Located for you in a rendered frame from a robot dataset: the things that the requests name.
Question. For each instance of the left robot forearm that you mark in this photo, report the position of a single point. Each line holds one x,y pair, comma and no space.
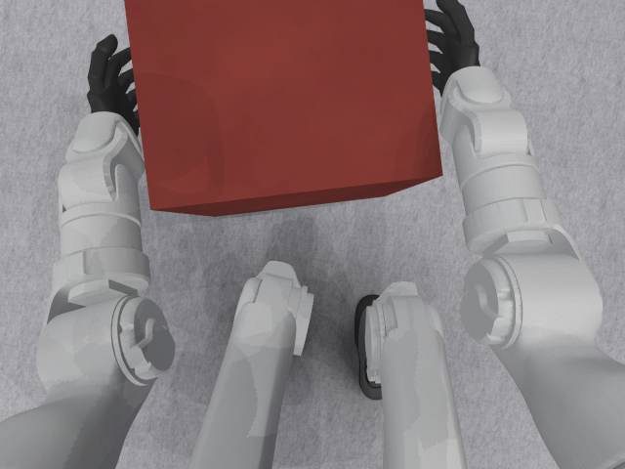
99,218

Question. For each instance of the robot left hand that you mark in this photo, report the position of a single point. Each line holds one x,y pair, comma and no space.
107,89

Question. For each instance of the right robot forearm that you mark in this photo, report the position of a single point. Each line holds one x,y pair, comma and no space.
498,175

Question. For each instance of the carton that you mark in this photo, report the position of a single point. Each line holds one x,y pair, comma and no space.
257,105

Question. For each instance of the robot left shin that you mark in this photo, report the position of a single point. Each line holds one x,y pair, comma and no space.
251,288

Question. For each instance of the left robot thigh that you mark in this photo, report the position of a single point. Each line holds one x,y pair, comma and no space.
240,425

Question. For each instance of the robot right upper arm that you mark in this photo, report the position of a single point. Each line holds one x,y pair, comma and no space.
540,314

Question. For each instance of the robot left upper arm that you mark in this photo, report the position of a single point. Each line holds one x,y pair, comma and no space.
98,365

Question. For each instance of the robot right hand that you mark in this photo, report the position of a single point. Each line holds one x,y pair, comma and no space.
457,42

